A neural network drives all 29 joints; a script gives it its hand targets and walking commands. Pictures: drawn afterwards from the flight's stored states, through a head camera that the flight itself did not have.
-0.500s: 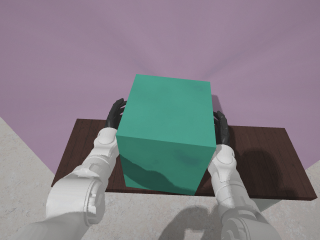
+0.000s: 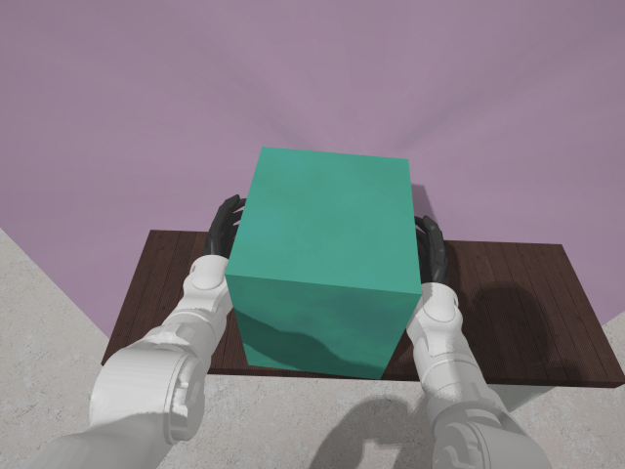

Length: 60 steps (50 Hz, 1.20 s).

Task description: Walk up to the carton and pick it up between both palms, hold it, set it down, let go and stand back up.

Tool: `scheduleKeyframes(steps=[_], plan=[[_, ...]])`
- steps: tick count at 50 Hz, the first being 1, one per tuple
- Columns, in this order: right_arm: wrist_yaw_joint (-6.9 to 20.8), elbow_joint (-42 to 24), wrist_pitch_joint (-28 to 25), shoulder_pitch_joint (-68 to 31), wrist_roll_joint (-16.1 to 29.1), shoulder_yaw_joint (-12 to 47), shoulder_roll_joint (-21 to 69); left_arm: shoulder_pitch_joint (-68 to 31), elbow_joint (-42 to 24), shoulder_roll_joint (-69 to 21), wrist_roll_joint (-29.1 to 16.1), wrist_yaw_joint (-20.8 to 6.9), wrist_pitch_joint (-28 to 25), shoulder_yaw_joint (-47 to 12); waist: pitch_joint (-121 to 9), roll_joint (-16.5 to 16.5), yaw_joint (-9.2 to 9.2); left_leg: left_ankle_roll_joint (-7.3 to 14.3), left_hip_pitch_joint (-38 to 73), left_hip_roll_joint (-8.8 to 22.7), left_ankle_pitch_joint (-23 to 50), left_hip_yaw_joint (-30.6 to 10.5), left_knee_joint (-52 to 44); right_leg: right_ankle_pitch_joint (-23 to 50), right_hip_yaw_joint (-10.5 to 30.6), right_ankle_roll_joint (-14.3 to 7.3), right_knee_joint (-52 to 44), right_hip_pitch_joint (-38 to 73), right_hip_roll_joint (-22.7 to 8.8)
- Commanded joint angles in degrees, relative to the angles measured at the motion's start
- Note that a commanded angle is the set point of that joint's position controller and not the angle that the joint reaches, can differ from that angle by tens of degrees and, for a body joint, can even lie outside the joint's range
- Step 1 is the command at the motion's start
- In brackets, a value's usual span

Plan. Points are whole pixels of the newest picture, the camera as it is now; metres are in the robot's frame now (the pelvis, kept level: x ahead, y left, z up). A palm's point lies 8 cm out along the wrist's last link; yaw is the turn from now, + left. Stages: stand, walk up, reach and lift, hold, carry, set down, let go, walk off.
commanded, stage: set down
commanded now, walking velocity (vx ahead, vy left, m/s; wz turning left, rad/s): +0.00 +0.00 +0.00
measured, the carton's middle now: (323, 268) +0.39 -0.02 +0.01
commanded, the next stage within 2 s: none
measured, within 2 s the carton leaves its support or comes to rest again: neither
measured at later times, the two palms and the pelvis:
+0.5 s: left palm (178, 230) +0.42 +0.18 +0.06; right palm (465, 246) +0.38 -0.21 +0.07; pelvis -0.03 -0.01 -0.01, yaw -1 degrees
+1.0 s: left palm (166, 159) +0.44 +0.17 +0.17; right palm (489, 197) +0.39 -0.21 +0.15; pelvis -0.02 -0.02 +0.01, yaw -1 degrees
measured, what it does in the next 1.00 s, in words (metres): stands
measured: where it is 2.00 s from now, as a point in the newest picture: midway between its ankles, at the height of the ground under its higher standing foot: outside the picture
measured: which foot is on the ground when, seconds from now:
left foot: down 0.00-1.00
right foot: down 0.00-1.00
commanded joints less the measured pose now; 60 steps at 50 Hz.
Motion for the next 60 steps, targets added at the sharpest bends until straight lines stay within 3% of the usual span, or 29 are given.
scheduleKeyframes(steps=[1, 3, 4, 5, 6, 8, 15, 18, 21, 25, 29, 40, 51, 60], plan=[[10.0, -0.6, -3.8, -36.8, -6.1, 17.1, 23.3, -38.9, -10.1, -20.8, 6.4, -8.7, -4.1, -5.9, -34.7, 3.5, 0.15, -6.4, 17.9, 2.6, 31.7, 1.7, -3.0, 22.9, -1.1, -1.4, -0.4, 16.4, -0.7], [6.9, 2.4, -5.9, -34.5, -4.3, 7.6, 7.0, -36.2, -9.0, -2.8, 5.9, -5.5, -3.3, 3.1, -33.7, 2.8, 1.1, -5.8, 15.2, 2.4, 30.0, 2.9, -3.4, 25.4, -1.1, -0.7, 0.3, 18.5, -0.9], [4.4, 3.7, -6.9, -34.3, -0.8, 3.6, -4.8, -35.5, -10.6, 8.5, 5.2, -3.4, -2.3, 7.6, -34.4, 1.7, 1.09, -5.4, 12.8, 2.0, 29.3, 3.6, -3.5, 27.3, -0.8, 0.1, 1.3, 19.5, -0.9], [1.9, 4.0, -7.4, -36.6, 4.3, 5.5, -11.4, -35.6, -12.7, 15.5, 3.0, -1.5, -1.4, 7.0, -36.4, 1.0, 1.55, -5.0, 8.9, 1.6, 28.6, 3.5, -3.3, 29.4, -0.3, 0.7, 2.3, 20.7, -0.6], [0.3, 4.0, -7.6, -38.6, 8.8, 9.3, -11.7, -36.3, -12.8, 16.3, -0.1, -0.6, -0.4, 3.8, -37.3, 0.8, 1.34, -4.8, 6.6, 1.4, 27.5, 3.2, -2.9, 31.1, 0.1, 0.9, 2.9, 21.4, -0.5], [-1.1, 3.2, -7.2, -40.1, 13.0, 11.5, -12.6, -37.9, -10.2, 16.6, -4.6, -0.2, 0.3, 0.3, -40.8, 1.0, 0.3, -4.7, 7.3, 1.1, 25.0, 3.2, -1.2, 31.0, -0.1, 1.4, 3.7, 18.5, -0.3], [-1.3, 2.2, -2.7, -44.4, 23.4, 16.5, -21.6, -40.7, -5.0, 17.7, -15.6, -2.6, 2.2, -12.1, -44.2, 3.4, 0.04, -5.8, 13.2, 1.1, 19.6, 2.9, 1.5, 18.1, -2.9, -0.6, 3.6, 4.2, 0.8], [-0.9, -0.5, -0.5, -45.3, 26.6, 18.5, -23.7, -42.5, -9.2, 18.1, -18.5, -3.3, 3.4, -15.2, -46.3, 5.7, -0.26, -6.7, 15.8, 1.2, 20.5, 2.7, 1.5, 15.7, -3.6, -1.1, 3.0, 1.2, 1.1], [-0.6, -5.6, 2.3, -45.8, 29.2, 19.8, -24.4, -44.0, -17.7, 18.5, -19.9, -3.6, 5.8, -16.5, -49.4, 8.0, -0.56, -7.4, 19.9, 1.2, 23.3, 2.5, 1.0, 16.3, -3.6, -1.4, 1.4, 0.6, 1.7], [-0.6, -9.8, 6.9, -45.3, 30.3, 19.5, -25.6, -44.3, -26.1, 21.0, -19.5, -3.9, 10.8, -14.9, -50.4, 9.5, -0.85, -7.4, 23.8, 1.1, 24.3, 2.4, -0.7, 16.3, -2.9, -1.8, -1.1, 1.5, 1.8], [-1.7, -13.8, 11.0, -45.2, 29.4, 18.2, -26.4, -44.2, -31.0, 24.2, -18.4, -3.5, 16.1, -12.5, -49.5, 8.9, -0.5, -6.4, 24.1, 0.8, 22.0, 2.4, -2.6, 15.1, -2.2, -1.7, -2.8, 3.7, 1.4], [-4.9, -21.0, 21.0, -46.6, 29.0, 17.9, -25.3, -41.5, -33.7, 26.0, -15.2, -3.5, 30.2, -7.9, -39.9, 2.6, 0.53, -3.6, 23.9, -0.1, 21.4, 2.6, -7.4, 21.5, -1.3, 0.1, -5.5, 17.0, 0.9], [-5.5, -25.1, 26.2, -46.0, 31.4, 18.7, -26.3, -40.2, -41.4, 27.7, -13.9, -5.0, 38.0, -4.7, -33.3, 2.2, 0.12, -3.5, 28.3, -0.3, 26.2, 3.4, -9.9, 29.0, -0.9, 0.6, -7.6, 24.8, 1.1], [-5.7, -28.3, 26.4, -30.1, 32.3, 20.8, -22.9, -23.7, -50.4, 24.4, -9.7, -7.4, 41.0, -0.9, -23.7, 3.0, 0.81, -3.9, 32.8, -0.2, 29.7, 4.1, -11.1, 28.2, -1.2, 0.2, -10.0, 27.8, 1.7]])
